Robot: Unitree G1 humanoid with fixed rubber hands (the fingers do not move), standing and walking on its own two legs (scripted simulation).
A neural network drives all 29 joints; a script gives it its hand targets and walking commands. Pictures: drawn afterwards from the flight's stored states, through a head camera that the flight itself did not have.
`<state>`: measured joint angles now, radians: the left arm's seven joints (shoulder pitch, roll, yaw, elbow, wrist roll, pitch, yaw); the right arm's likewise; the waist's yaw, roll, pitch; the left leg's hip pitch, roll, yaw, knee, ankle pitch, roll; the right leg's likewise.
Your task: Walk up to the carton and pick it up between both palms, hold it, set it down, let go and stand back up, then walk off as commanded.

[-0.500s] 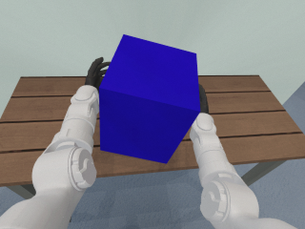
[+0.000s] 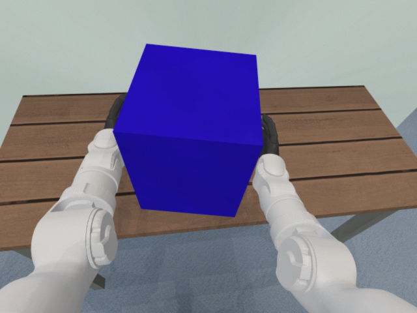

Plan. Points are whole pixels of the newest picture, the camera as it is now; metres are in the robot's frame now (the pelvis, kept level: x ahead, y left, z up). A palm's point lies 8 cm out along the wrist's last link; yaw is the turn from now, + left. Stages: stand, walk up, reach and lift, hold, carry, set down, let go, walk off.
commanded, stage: set down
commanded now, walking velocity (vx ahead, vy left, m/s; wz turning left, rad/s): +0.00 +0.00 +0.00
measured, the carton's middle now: (194, 137) +0.42 +0.00 +0.08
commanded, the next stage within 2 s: none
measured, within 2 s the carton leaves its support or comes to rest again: neither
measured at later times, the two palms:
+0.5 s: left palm (93, 153) +0.39 +0.19 +0.07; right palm (282, 176) +0.33 -0.16 +0.06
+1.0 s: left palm (95, 179) +0.34 +0.18 +0.07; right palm (302, 209) +0.27 -0.19 +0.04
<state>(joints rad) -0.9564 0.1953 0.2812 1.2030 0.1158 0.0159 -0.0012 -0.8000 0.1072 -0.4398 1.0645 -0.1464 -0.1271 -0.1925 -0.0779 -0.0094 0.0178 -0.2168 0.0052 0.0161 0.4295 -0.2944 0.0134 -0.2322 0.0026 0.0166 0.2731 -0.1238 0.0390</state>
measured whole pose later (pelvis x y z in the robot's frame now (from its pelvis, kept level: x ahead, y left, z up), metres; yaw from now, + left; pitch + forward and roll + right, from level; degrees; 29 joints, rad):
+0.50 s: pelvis -0.02 +0.00 +0.00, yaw +0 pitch +6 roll -3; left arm -0.71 0.21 0.23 0.90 0.04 0.11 -0.04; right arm -0.53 0.05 -0.16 0.86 0.08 -0.15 -0.27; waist -0.08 -0.02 -0.08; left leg -0.28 0.00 0.02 0.44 -0.27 0.01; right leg -0.29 0.00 0.02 0.27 -0.07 0.04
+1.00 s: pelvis -0.04 -0.01 +0.00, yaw +0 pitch +3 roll -2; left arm -0.56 0.26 0.12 0.79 -0.09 0.10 -0.09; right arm -0.31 0.03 -0.08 0.51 0.11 0.08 -0.29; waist -0.08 0.00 -0.04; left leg -0.25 0.00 0.02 0.44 -0.23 0.01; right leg -0.26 0.00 0.02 0.27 -0.06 0.04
